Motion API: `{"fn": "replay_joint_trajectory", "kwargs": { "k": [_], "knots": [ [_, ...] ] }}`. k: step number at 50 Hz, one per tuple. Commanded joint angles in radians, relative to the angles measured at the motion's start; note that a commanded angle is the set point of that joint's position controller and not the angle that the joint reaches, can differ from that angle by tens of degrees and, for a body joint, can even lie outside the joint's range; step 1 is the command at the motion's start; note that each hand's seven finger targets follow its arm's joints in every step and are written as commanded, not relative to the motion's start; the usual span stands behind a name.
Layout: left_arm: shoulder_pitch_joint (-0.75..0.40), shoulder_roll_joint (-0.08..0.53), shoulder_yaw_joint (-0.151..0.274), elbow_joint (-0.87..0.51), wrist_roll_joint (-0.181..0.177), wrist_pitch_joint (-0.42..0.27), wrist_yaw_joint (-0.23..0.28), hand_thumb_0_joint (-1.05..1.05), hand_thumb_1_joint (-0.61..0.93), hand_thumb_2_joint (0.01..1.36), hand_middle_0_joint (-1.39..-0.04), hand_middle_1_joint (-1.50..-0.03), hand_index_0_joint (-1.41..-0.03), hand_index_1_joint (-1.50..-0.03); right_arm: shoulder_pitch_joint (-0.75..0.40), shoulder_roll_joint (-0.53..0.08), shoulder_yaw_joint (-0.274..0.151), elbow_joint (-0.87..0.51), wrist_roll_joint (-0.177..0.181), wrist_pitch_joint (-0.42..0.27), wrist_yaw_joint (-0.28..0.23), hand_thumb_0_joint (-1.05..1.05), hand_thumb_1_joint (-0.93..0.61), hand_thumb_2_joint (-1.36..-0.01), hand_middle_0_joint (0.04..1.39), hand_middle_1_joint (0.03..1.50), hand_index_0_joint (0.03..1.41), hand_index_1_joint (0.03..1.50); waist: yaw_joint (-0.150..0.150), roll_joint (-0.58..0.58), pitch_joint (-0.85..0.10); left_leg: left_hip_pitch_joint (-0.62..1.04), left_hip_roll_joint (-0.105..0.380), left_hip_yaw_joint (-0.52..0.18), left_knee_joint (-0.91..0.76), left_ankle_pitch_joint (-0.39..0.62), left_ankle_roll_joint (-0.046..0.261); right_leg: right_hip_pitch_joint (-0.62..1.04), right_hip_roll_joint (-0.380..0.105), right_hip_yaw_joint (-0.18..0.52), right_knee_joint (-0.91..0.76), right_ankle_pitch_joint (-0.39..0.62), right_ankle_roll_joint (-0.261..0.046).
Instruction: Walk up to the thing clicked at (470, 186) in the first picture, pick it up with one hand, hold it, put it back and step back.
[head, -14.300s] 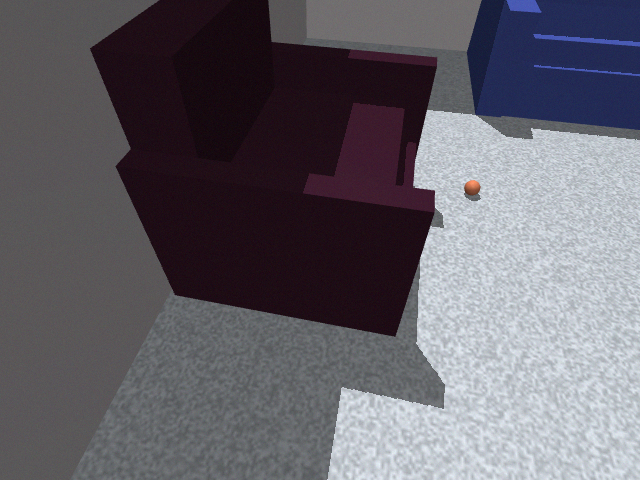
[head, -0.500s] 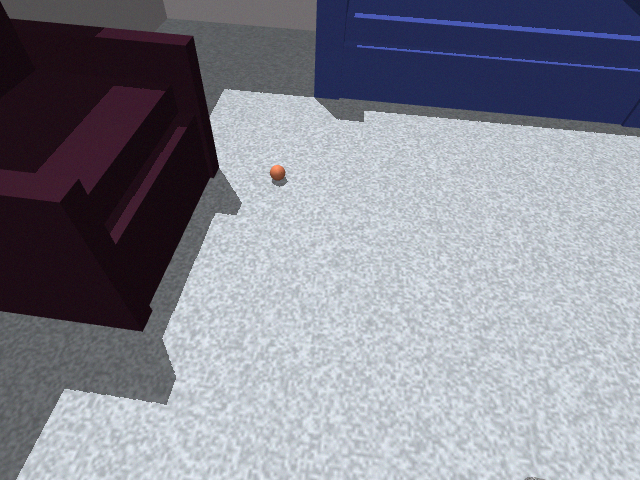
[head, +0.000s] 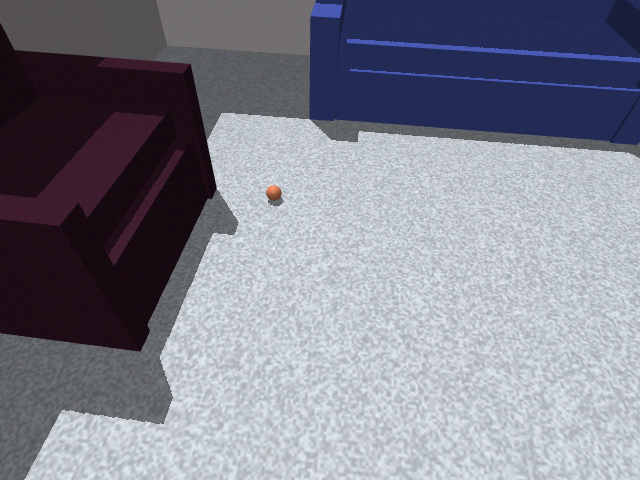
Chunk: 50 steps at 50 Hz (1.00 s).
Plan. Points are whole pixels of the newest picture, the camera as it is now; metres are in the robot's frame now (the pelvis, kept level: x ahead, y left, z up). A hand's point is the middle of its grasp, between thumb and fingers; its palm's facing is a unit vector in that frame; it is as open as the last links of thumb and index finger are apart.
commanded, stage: stand
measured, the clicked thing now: (273, 192) +1.49 +0.20 -0.74
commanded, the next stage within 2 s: none
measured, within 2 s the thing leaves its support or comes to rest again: neither
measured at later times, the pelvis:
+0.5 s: pelvis +0.01 -0.01 +0.00, yaw -1 degrees
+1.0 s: pelvis +0.01 -0.02 +0.00, yaw -1 degrees
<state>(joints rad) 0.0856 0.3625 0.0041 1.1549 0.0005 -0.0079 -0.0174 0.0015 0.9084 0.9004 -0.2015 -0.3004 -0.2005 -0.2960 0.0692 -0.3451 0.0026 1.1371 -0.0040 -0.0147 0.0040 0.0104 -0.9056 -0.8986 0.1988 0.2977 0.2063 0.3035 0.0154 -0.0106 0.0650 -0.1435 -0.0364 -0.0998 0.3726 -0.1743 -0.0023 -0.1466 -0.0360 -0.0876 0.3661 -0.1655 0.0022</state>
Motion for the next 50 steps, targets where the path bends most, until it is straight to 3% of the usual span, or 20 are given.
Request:
{"fn": "replay_joint_trajectory", "kwargs": {
  "k": [1, 3, 5, 8, 13, 18, 20, 26, 29, 31, 36, 44, 49, 50],
  "knots": [
    [-0.053, 0.203, 0.037, -0.056, 0.004, -0.027, 0.020, 0.000, 0.900, 0.900, -0.200, -0.300, -0.200, -0.300, -0.051, -0.200, -0.042, -0.053, 0.002, -0.015, -0.012, 0.000, -0.900, -0.900, 0.200, 0.300, 0.200, 0.300, -0.002, 0.002, -0.091, -0.033, 0.122, -0.088, -0.082, 0.098, 0.016, 0.066, -0.112, 0.137, -0.087, -0.016, -0.022],
    [-0.063, 0.205, 0.038, -0.055, 0.005, -0.024, 0.023, 0.000, 0.900, 0.900, -0.200, -0.300, -0.200, -0.300, -0.051, -0.202, -0.043, -0.050, 0.000, -0.010, -0.011, 0.000, -0.900, -0.900, 0.200, 0.300, 0.200, 0.300, -0.004, -0.002, -0.079, -0.054, 0.116, -0.083, -0.085, 0.051, 0.017, 0.063, -0.113, 0.147, -0.105, -0.065, -0.021],
    [-0.056, 0.202, 0.038, -0.054, 0.004, -0.022, 0.022, 0.000, 0.900, 0.900, -0.200, -0.300, -0.200, -0.300, -0.049, -0.196, -0.041, -0.046, 0.000, -0.012, -0.010, 0.000, -0.900, -0.900, 0.200, 0.300, 0.200, 0.300, 0.000, 0.001, -0.095, -0.037, 0.123, -0.084, -0.094, 0.086, 0.016, 0.072, -0.111, 0.140, -0.094, -0.027, -0.026],
    [-0.053, 0.198, 0.038, -0.050, 0.006, -0.019, 0.022, 0.000, 0.900, 0.900, -0.200, -0.300, -0.200, -0.300, -0.033, -0.192, -0.039, -0.041, -0.003, -0.009, -0.010, 0.000, -0.900, -0.900, 0.200, 0.300, 0.200, 0.300, -0.005, 0.004, -0.079, -0.059, 0.121, -0.082, -0.108, 0.033, 0.015, 0.066, -0.104, 0.137, -0.090, -0.060, -0.022],
    [-0.051, 0.196, 0.035, -0.052, 0.008, -0.016, 0.023, 0.000, 0.900, 0.900, -0.200, -0.300, -0.200, -0.300, -0.003, -0.182, -0.038, -0.030, -0.003, -0.002, -0.008, 0.000, -0.900, -0.900, 0.200, 0.300, 0.200, 0.300, -0.013, -0.007, -0.051, -0.053, 0.108, -0.071, -0.098, -0.011, 0.015, 0.006, -0.105, 0.156, -0.119, -0.157, -0.023],
    [-0.019, 0.163, 0.031, -0.046, 0.003, -0.017, 0.024, 0.000, 0.900, 0.900, -0.200, -0.300, -0.200, -0.300, -0.018, -0.162, -0.030, -0.032, -0.003, -0.007, -0.011, 0.000, -0.900, -0.900, 0.200, 0.300, 0.200, 0.300, 0.007, 0.020, -0.102, -0.044, 0.122, -0.072, -0.094, 0.099, 0.015, 0.081, -0.104, 0.140, -0.088, -0.002, -0.022],
    [-0.035, 0.162, 0.031, -0.048, 0.004, -0.018, 0.024, 0.000, 0.900, 0.900, -0.200, -0.300, -0.200, -0.300, 0.003, -0.151, -0.025, -0.025, -0.003, -0.008, -0.013, 0.000, -0.900, -0.900, 0.200, 0.300, 0.200, 0.300, -0.002, 0.011, -0.104, -0.047, 0.125, -0.068, -0.097, 0.134, 0.013, 0.098, -0.102, 0.134, -0.077, 0.036, -0.023],
    [-0.030, 0.152, 0.031, -0.044, 0.004, -0.013, 0.026, 0.000, 0.900, 0.900, -0.200, -0.300, -0.200, -0.300, 0.019, -0.145, -0.022, -0.014, -0.003, -0.002, -0.016, 0.000, -0.900, -0.900, 0.200, 0.300, 0.200, 0.300, -0.004, 0.001, -0.070, -0.062, 0.118, -0.063, -0.099, 0.077, 0.009, 0.074, -0.095, 0.136, -0.093, -0.025, -0.019],
    [-0.008, 0.128, 0.028, -0.037, 0.004, -0.013, 0.027, 0.000, 0.900, 0.900, -0.200, -0.300, -0.200, -0.300, 0.026, -0.128, -0.019, -0.012, -0.002, -0.002, -0.018, 0.000, -0.900, -0.900, 0.200, 0.300, 0.200, 0.300, -0.002, 0.023, -0.102, -0.028, 0.123, -0.059, -0.088, 0.133, 0.008, 0.085, -0.095, 0.128, -0.081, 0.055, -0.021],
    [-0.004, 0.133, 0.030, -0.042, 0.006, -0.018, 0.029, 0.000, 0.900, 0.900, -0.200, -0.300, -0.200, -0.300, 0.026, -0.135, -0.021, -0.017, -0.003, -0.006, -0.018, 0.000, -0.900, -0.900, 0.200, 0.300, 0.200, 0.300, -0.004, 0.012, -0.122, -0.010, 0.128, -0.053, -0.075, 0.197, 0.008, 0.105, -0.100, 0.125, -0.070, 0.160, -0.020],
    [-0.009, 0.123, 0.032, -0.043, 0.004, -0.018, 0.031, 0.000, 0.900, 0.900, -0.200, -0.300, -0.200, -0.300, 0.036, -0.121, -0.017, -0.014, -0.002, -0.003, -0.021, 0.000, -0.900, -0.900, 0.200, 0.300, 0.200, 0.300, -0.005, 0.006, -0.113, -0.010, 0.131, -0.047, -0.079, 0.208, 0.008, 0.118, -0.096, 0.120, -0.066, 0.182, -0.017],
    [-0.014, 0.157, 0.044, -0.055, 0.009, -0.022, 0.031, 0.000, 0.900, 0.900, -0.200, -0.300, -0.200, -0.300, 0.009, -0.171, -0.031, -0.041, -0.006, -0.007, -0.023, 0.000, -0.900, -0.900, 0.200, 0.300, 0.200, 0.300, -0.005, 0.007, -0.091, 0.008, 0.136, -0.048, -0.090, 0.153, 0.007, 0.078, -0.096, 0.129, -0.085, 0.104, -0.016],
    [-0.037, 0.181, 0.052, -0.066, 0.010, -0.021, 0.026, 0.000, 0.900, 0.900, -0.200, -0.300, -0.200, -0.300, 0.020, -0.175, -0.034, -0.049, -0.008, -0.007, -0.018, 0.000, -0.900, -0.900, 0.200, 0.300, 0.200, 0.300, -0.009, -0.001, -0.045, -0.032, 0.129, -0.050, -0.102, 0.050, 0.011, 0.038, -0.094, 0.145, -0.119, -0.069, -0.021],
    [-0.033, 0.178, 0.052, -0.070, 0.011, -0.023, 0.026, 0.000, 0.900, 0.900, -0.200, -0.300, -0.200, -0.300, 0.011, -0.184, -0.038, -0.055, -0.007, -0.009, -0.018, 0.000, -0.900, -0.900, 0.200, 0.300, 0.200, 0.300, -0.006, 0.014, -0.068, -0.014, 0.134, -0.049, -0.092, 0.077, 0.015, 0.057, -0.096, 0.148, -0.117, -0.031, -0.022]
  ]
}}
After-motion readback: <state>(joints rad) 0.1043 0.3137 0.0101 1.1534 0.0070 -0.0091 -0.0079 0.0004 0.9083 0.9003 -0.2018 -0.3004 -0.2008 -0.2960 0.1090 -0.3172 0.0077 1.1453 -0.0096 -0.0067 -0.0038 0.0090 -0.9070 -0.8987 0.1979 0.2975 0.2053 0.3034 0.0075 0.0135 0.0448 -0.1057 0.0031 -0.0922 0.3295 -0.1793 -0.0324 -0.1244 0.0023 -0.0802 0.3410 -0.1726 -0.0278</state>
